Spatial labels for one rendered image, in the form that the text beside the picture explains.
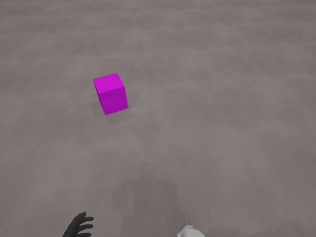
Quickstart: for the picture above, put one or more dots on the carton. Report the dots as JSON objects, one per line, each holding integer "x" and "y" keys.
{"x": 111, "y": 93}

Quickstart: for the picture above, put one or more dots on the robot right shin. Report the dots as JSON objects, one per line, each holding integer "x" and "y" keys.
{"x": 187, "y": 227}

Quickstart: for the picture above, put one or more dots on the left robot hand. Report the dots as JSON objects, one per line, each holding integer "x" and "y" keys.
{"x": 75, "y": 227}

